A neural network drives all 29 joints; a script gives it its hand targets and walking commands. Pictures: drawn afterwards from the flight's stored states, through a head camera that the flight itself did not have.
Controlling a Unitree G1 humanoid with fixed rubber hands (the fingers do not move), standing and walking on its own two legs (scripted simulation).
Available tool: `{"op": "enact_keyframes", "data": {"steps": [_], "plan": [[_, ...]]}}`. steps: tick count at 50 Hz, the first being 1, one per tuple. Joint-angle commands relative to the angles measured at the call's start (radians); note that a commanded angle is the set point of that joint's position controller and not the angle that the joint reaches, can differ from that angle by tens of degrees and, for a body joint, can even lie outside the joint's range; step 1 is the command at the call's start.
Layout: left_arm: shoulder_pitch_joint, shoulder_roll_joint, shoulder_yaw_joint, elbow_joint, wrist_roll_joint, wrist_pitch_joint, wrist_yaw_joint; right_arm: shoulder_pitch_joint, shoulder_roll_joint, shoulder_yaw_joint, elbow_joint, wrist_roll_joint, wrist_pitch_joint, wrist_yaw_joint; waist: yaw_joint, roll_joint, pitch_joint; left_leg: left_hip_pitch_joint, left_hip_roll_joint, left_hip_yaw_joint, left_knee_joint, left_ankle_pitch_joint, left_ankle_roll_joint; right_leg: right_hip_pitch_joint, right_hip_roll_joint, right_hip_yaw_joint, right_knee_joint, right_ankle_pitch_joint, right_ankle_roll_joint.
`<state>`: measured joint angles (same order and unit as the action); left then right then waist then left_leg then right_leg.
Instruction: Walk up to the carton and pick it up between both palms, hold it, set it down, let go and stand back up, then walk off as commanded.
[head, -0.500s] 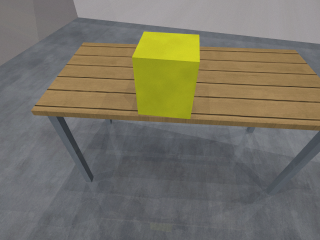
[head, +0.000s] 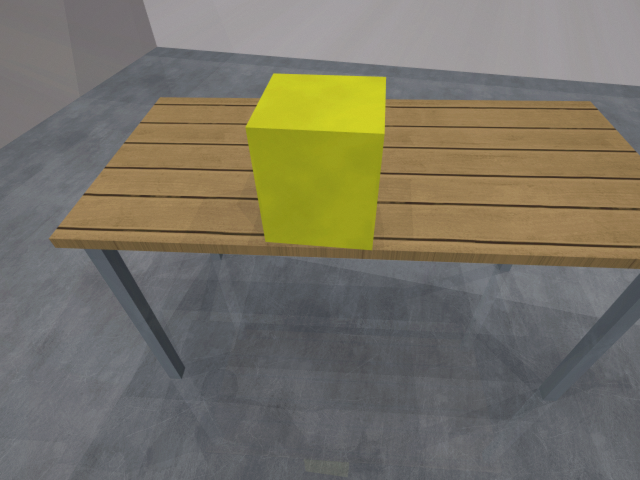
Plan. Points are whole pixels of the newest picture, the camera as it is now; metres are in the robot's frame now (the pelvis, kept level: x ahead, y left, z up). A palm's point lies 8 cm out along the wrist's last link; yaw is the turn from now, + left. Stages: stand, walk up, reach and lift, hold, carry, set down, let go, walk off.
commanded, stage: walk up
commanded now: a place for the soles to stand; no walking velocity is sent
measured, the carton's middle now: (323, 162) +0.66 +0.03 +0.05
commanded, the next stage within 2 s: none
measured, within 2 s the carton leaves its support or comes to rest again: neither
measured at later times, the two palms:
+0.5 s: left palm out of the picture +0.12 +0.36 -0.11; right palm (525, 464) +0.20 -0.25 -0.12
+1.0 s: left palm (95, 448) +0.21 +0.35 -0.12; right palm (531, 394) +0.29 -0.28 -0.10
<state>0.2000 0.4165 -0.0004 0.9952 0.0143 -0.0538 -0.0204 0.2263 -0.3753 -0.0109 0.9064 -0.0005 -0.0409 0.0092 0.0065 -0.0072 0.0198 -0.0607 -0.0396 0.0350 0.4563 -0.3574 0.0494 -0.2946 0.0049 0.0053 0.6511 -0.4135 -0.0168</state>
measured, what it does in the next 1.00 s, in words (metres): walks ahead: left foot, then right foot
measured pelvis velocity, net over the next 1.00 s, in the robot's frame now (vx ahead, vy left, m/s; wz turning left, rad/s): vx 0.21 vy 0.03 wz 0.01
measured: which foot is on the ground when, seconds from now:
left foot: down 0.00-0.04, up 0.06-0.44, down 0.46-1.00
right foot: down 0.00-0.48, up 0.50-0.96, down 0.98-1.00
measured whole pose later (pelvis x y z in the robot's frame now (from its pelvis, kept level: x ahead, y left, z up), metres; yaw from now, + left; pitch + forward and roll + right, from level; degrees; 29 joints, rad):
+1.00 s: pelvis +0.21 +0.03 +0.00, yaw +0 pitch -4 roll +1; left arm 0.39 0.45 0.00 0.93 0.02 -0.03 -0.02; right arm 0.22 -0.38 -0.01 0.91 0.00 -0.04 0.03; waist 0.00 -0.05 0.08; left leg -0.19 -0.02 0.07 0.56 -0.30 0.05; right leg -0.27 0.01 0.04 0.52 -0.17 -0.03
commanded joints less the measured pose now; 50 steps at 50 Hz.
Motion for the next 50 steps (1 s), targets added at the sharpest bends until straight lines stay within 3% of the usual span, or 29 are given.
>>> {"op": "enact_keyframes", "data": {"steps": [1,2,3,4,5,7,9,14,18,21,22,23,24,25,26,27,28,30,32,37,43,45,47,48,49,50], "plan": [[0.123,0.190,0.086,-0.072,0.005,-0.049,-0.008,-0.064,-0.257,-0.102,-0.082,-0.026,-0.020,0.017,0.054,0.125,-0.021,-0.045,0.229,-0.112,0.079,0.341,0.093,0.147,-0.016,-0.006,-0.285,0.196,-0.033],[0.237,0.279,0.118,-0.053,0.018,-0.060,0.005,-0.081,-0.184,-0.081,-0.111,-0.009,-0.020,0.016,0.097,-0.085,-0.054,-0.278,0.085,-0.025,0.379,0.244,0.022,0.351,-0.161,0.324,-0.407,0.093,-0.065],[0.265,0.376,0.133,-0.062,0.007,-0.062,0.010,-0.077,-0.177,-0.072,-0.132,-0.014,-0.018,0.016,0.084,-0.228,0.004,-0.551,-0.056,-0.039,0.499,-0.171,-0.007,0.437,-0.341,0.676,-0.475,0.153,-0.150],[0.231,0.338,0.126,-0.075,-0.006,-0.054,0.005,-0.089,-0.240,-0.083,-0.113,-0.019,-0.010,0.007,0.068,-0.067,0.064,-0.537,0.007,-0.145,0.580,-0.197,0.009,0.343,-0.363,0.648,-0.436,0.202,-0.190],[0.203,0.291,0.117,-0.094,-0.014,-0.050,0.007,-0.065,-0.248,-0.084,-0.101,-0.012,-0.013,0.011,0.044,-0.037,0.108,-0.535,0.040,-0.141,0.601,-0.130,0.006,0.315,-0.331,0.540,-0.403,0.295,-0.198],[0.183,0.241,0.106,-0.114,-0.014,-0.050,0.013,-0.061,-0.228,-0.086,-0.095,-0.012,-0.016,0.020,0.022,-0.074,0.128,-0.520,0.084,-0.130,0.558,-0.067,-0.001,0.265,-0.270,0.379,-0.404,0.399,-0.175],[0.192,0.225,0.102,-0.137,-0.012,-0.054,0.012,-0.046,-0.218,-0.092,-0.093,-0.012,-0.010,0.033,0.015,-0.114,0.107,-0.479,0.087,-0.104,0.505,-0.030,-0.021,0.249,-0.241,0.298,-0.406,0.463,-0.171],[0.222,0.244,0.114,-0.171,-0.011,-0.048,0.009,-0.129,-0.203,-0.089,-0.118,-0.025,-0.004,0.046,0.039,-0.163,0.147,-0.487,0.109,-0.069,0.342,0.046,-0.031,0.209,-0.244,0.262,-0.455,0.222,-0.203],[0.209,0.254,0.115,-0.198,-0.008,-0.045,0.004,-0.141,-0.201,-0.092,-0.119,-0.025,-0.012,0.055,0.027,-0.177,0.164,-0.387,0.109,-0.037,0.236,0.108,-0.025,0.123,-0.245,0.223,-0.444,0.168,-0.193],[0.147,0.246,0.109,-0.219,-0.009,-0.039,0.002,-0.019,-0.199,-0.102,-0.081,-0.020,-0.030,0.047,-0.039,-0.152,0.103,-0.158,0.090,-0.014,0.097,0.176,-0.011,0.044,-0.237,0.182,-0.311,0.293,-0.157],[0.135,0.229,0.100,-0.224,-0.011,-0.037,0.003,0.051,-0.212,-0.113,-0.056,-0.022,-0.038,0.037,-0.074,-0.108,0.058,-0.033,0.070,-0.014,0.060,0.188,-0.007,-0.002,-0.214,0.155,-0.194,0.349,-0.138],[0.145,0.192,0.087,-0.227,-0.013,-0.035,0.002,0.154,-0.242,-0.129,-0.027,-0.029,-0.046,0.023,-0.116,-0.019,-0.012,0.095,0.063,-0.033,0.023,0.138,-0.002,-0.044,-0.156,0.103,0.016,0.362,-0.116],[0.186,0.126,0.065,-0.245,-0.031,-0.034,0.001,0.205,-0.330,-0.153,-0.033,-0.040,-0.054,0.008,-0.125,0.209,-0.063,0.140,0.278,-0.378,-0.175,-0.166,0.051,-0.164,-0.024,0.008,0.321,0.195,-0.058],[0.236,0.168,0.080,-0.220,-0.023,-0.022,0.007,0.156,-0.378,-0.148,-0.054,-0.019,-0.056,0.005,-0.087,0.184,0.002,0.054,0.421,-0.706,-0.307,-0.362,0.085,-0.304,0.080,0.089,0.465,-0.101,-0.025],[0.260,0.260,0.101,-0.185,-0.016,-0.008,0.012,0.097,-0.363,-0.143,-0.059,0.003,-0.051,0.011,-0.052,0.057,0.052,-0.088,0.447,-0.675,-0.314,-0.501,0.105,-0.263,0.021,0.151,0.524,-0.077,-0.027],[0.299,0.262,0.103,-0.156,-0.016,-0.002,0.005,0.044,-0.325,-0.135,-0.075,0.006,-0.051,0.015,-0.010,0.059,0.083,-0.122,0.417,-0.589,-0.316,-0.456,0.098,-0.253,-0.008,0.134,0.520,-0.021,-0.029],[0.313,0.245,0.102,-0.138,-0.013,0.004,0.002,0.020,-0.296,-0.126,-0.084,0.002,-0.054,0.015,0.006,0.088,0.095,-0.146,0.365,-0.495,-0.319,-0.378,0.069,-0.242,-0.031,0.143,0.485,0.021,-0.025],[0.323,0.225,0.103,-0.108,-0.007,0.010,-0.005,0.017,-0.261,-0.116,-0.078,-0.004,-0.060,0.011,0.004,0.148,0.068,-0.173,0.291,-0.354,-0.320,-0.243,0.023,-0.187,-0.050,0.158,0.421,0.105,0.000],[0.316,0.219,0.105,-0.092,-0.005,0.019,-0.010,0.018,-0.252,-0.113,-0.081,-0.008,-0.062,0.014,0.000,0.187,0.071,-0.172,0.263,-0.290,-0.331,-0.210,0.010,-0.185,-0.035,0.151,0.394,0.155,0.024],[0.276,0.204,0.093,-0.092,-0.003,0.028,-0.001,-0.032,-0.241,-0.106,-0.097,-0.009,-0.038,0.012,-0.007,0.234,0.092,-0.126,0.252,-0.187,-0.334,-0.153,0.048,-0.217,-0.023,0.108,0.279,0.164,0.050],[0.225,0.152,0.064,-0.107,0.006,0.025,0.009,-0.047,-0.232,-0.095,-0.106,-0.009,-0.013,0.006,-0.029,0.203,0.036,-0.046,0.279,-0.099,-0.213,0.035,0.116,-0.131,-0.051,0.041,0.038,0.135,0.033],[0.229,0.142,0.059,-0.097,0.006,0.022,0.012,-0.073,-0.233,-0.089,-0.111,-0.004,-0.005,0.004,-0.024,0.199,0.010,-0.065,0.291,-0.092,-0.147,0.117,0.125,-0.057,-0.045,0.003,-0.026,0.140,0.024],[0.262,0.128,0.057,-0.076,0.008,0.017,0.018,-0.117,-0.226,-0.076,-0.116,0.003,0.000,0.004,0.011,0.154,-0.004,-0.135,0.289,-0.088,-0.056,0.147,0.107,0.071,-0.030,0.008,-0.150,0.219,0.007],[0.262,0.135,0.060,-0.070,0.013,0.011,0.024,-0.120,-0.207,-0.066,-0.111,0.005,0.003,0.003,0.022,0.110,-0.001,-0.173,0.267,-0.083,-0.002,0.137,0.076,0.125,-0.026,0.053,-0.220,0.259,-0.007],[0.233,0.161,0.063,-0.078,0.021,0.005,0.027,-0.099,-0.178,-0.055,-0.103,0.007,0.006,0.000,0.011,0.019,0.027,-0.203,0.216,-0.057,0.071,0.097,0.036,0.117,-0.085,0.179,-0.293,0.307,-0.024],[0.159,0.210,0.067,-0.099,0.020,-0.003,0.029,-0.075,-0.152,-0.049,-0.095,0.010,0.008,0.000,-0.034,-0.087,0.062,-0.200,0.118,-0.011,0.145,-0.004,-0.005,0.035,-0.200,0.371,-0.378,0.306,-0.065]]}}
